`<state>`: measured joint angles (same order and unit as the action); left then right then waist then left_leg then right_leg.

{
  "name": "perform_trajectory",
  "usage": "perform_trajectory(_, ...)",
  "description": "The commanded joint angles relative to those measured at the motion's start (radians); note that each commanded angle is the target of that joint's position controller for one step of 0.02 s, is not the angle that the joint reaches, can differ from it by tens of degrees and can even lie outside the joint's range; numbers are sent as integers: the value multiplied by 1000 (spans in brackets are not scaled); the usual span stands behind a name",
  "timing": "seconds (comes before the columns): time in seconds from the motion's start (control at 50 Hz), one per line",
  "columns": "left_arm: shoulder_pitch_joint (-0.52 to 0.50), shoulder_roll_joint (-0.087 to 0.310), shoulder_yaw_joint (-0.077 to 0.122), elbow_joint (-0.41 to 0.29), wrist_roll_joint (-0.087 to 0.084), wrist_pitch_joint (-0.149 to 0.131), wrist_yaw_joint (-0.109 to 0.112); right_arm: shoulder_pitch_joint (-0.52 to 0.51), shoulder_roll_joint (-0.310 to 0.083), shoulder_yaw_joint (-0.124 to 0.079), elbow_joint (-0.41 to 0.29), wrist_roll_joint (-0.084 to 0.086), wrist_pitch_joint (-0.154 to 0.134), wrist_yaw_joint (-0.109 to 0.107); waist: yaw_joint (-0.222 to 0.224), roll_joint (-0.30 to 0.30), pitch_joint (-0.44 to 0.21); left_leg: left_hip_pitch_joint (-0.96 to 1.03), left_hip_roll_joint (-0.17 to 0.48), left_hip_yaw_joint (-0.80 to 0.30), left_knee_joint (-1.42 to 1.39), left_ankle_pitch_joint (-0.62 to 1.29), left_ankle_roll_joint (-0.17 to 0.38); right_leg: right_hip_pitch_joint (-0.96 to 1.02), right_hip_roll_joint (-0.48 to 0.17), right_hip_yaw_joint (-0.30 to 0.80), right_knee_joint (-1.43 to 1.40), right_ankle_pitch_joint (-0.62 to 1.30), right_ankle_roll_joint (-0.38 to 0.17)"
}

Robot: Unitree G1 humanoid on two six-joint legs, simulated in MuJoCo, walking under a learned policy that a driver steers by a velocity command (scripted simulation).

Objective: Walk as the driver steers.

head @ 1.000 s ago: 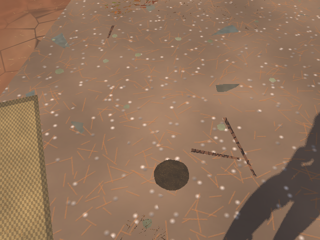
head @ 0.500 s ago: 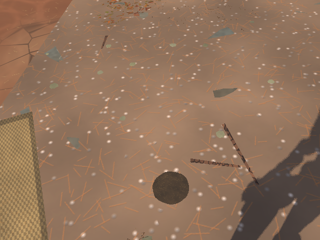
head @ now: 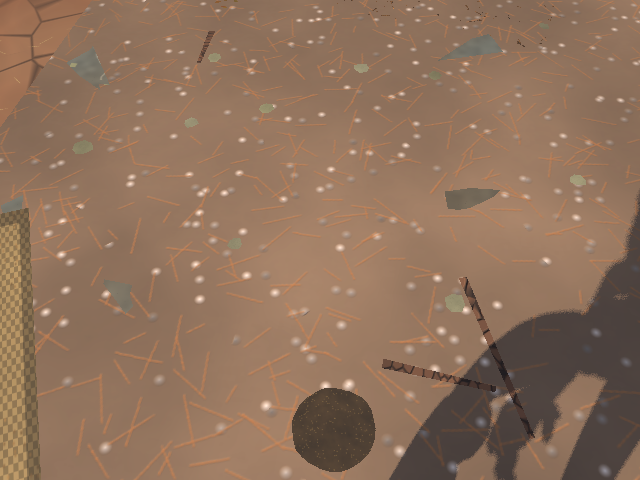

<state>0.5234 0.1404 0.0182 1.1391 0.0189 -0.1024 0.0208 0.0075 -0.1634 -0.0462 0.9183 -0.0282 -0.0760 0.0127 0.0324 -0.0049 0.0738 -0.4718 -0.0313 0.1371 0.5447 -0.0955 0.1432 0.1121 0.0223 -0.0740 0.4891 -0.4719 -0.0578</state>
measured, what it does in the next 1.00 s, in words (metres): walks ahead: right foot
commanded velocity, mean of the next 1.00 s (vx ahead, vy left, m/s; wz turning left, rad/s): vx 0.46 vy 0.00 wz -0.03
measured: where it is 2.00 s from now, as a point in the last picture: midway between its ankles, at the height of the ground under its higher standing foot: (381, 341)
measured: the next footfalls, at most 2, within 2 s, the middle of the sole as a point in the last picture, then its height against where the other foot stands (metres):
right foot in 0.54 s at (389, 457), level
left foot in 1.04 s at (314, 343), level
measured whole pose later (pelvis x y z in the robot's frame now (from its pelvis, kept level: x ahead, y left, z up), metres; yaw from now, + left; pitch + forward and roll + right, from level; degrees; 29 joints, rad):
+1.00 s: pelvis +0.55 -0.02 +0.02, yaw -2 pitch +0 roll -1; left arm 0.45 0.14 0.03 1.07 0.02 -0.08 0.01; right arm 0.05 -0.17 -0.03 0.91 -0.01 -0.05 0.00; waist 0.07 0.03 0.08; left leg -0.53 0.03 0.04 0.61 -0.07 0.04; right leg 0.00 0.08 -0.05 0.32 -0.32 -0.07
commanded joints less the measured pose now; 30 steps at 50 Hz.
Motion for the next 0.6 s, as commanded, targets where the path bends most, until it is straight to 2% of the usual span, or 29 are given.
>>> perform_trajectory(0.02, 129, 42, 18, -66, -41, -4, -18, 505, -263, -82, 97, -12, 8, -9, -144, 262, -366, 801, 463, -868, -277, -310, 239, -644, 80, 42, 926, -31, -32)
perform_trajectory(0.04, 18, 117, 31, -90, -18, 2, -16, 362, -227, -73, 73, 13, 13, -2, -106, 97, -241, 677, 412, -797, -331, -429, 203, -744, -7, 131, 951, 59, -53)
perform_trajectory(0.06, -93, 126, 36, -123, -8, -1, -21, 277, -154, -52, 57, 20, 7, 0, -94, 34, -118, 529, 382, -642, -348, -386, 170, -757, -50, 124, 900, 149, -56)
perform_trajectory(0.08, -122, 105, 35, -128, -6, -2, -22, 253, -103, -37, 67, 13, -3, 1, -59, -22, -46, 404, 340, -535, -378, -246, 136, -712, -84, 122, 828, 195, -56)
perform_trajectory(0.1, -128, 92, 38, -130, 10, 8, -24, 266, -71, -25, 83, 12, -14, -5, -31, -16, -31, 333, 298, -450, -385, -147, 107, -659, -108, 127, 768, 208, -49)
perform_trajectory(0.12, -98, 65, 34, -121, 20, 23, -30, 278, -55, -17, 97, 11, -21, -11, -5, 1, -28, 287, 266, -381, -394, -81, 85, -610, -117, 123, 728, 211, -37)
perform_trajectory(0.16, -106, 56, 35, -129, 22, 43, -37, 334, -71, -14, 117, 12, -35, -17, 9, 22, -22, 274, 243, -315, -402, 37, 82, -609, -119, 101, 675, 218, -20)
perform_trajectory(0.22, -241, 77, 37, -181, 22, 60, -45, 391, -108, -14, 126, 15, -39, -17, -4, 37, 18, 298, 224, -254, -439, 72, 77, -721, -141, 67, 565, 310, 7)
perform_trajectory(0.26, -345, 87, 37, -218, 15, 61, -48, 431, -104, -9, 129, 17, -37, -16, -28, 42, 37, 335, 208, -224, -448, 135, 65, -776, -144, 46, 460, 383, 22)
perform_trajectory(0.32, -463, 75, 28, -257, 3, 57, -52, 486, -100, -2, 137, 18, -37, -16, -61, 56, 41, 384, 186, -176, -434, 257, 37, -760, -117, 9, 284, 470, 30)
perform_trajectory(0.42, -588, 80, 23, -301, -1, 47, -51, 566, -108, 0, 164, 9, -35, -27, -98, 76, 48, 550, 220, -157, -383, 399, 42, -759, -74, -24, 125, 470, -3)
perform_trajectory(0.46, -586, 91, 27, -310, 0, 39, -48, 554, -120, -4, 167, 2, -33, -33, -79, 80, 44, 604, 243, -150, -331, 519, 44, -724, -55, -27, 83, 404, -32)
perform_trajectory(0.48, -550, 100, 32, -303, 1, 35, -44, 534, -129, -6, 165, 1, -33, -36, -55, 86, 26, 613, 247, -138, -278, 649, 37, -661, -31, -37, 64, 361, -51)
perform_trajectory(0.5, -476, 115, 41, -282, 2, 30, -38, 519, -142, -10, 164, 0, -31, -38, -21, 96, -14, 617, 247, -130, -191, 781, 26, -566, 1, -46, 50, 319, -70)
perform_trajectory(0.52, -339, 134, 54, -237, 4, 22, -30, 503, -152, -13, 163, 1, -27, -37, 37, 87, -82, 604, 230, -114, -38, 828, 13, -419, 30, -56, 2, 325, -92)
perform_trajectory(0.54, -166, 169, 71, -183, 20, 13, -20, 486, -145, -10, 153, 10, -25, -35, 108, 65, -172, 471, 198, -91, 170, 679, -3, -177, -18, -6, -32, 364, -123)
perform_trajectory(0.56, -10, 269, 98, -161, 47, 10, -10, 513, -81, 7, 114, 36, -26, -27, 132, -74, -315, 196, 111, -40, 518, 249, -35, 111, -290, 326, -48, 271, -200)
perform_trajectory(0.58, -26, 293, 108, -158, 24, 26, -23, 593, -70, -3, 119, 56, -26, -17, 79, -218, -409, -58, -60, -104, 814, -421, -53, 238, -462, 766, -194, 259, -320)
perform_trajectory(0.6, -151, 250, 97, -177, -1, 33, -30, 497, -127, -17, 104, 32, -19, -21, 38, -67, -266, -149, 23, -192, 841, -338, -38, 111, -408, 646, -219, 180, -277)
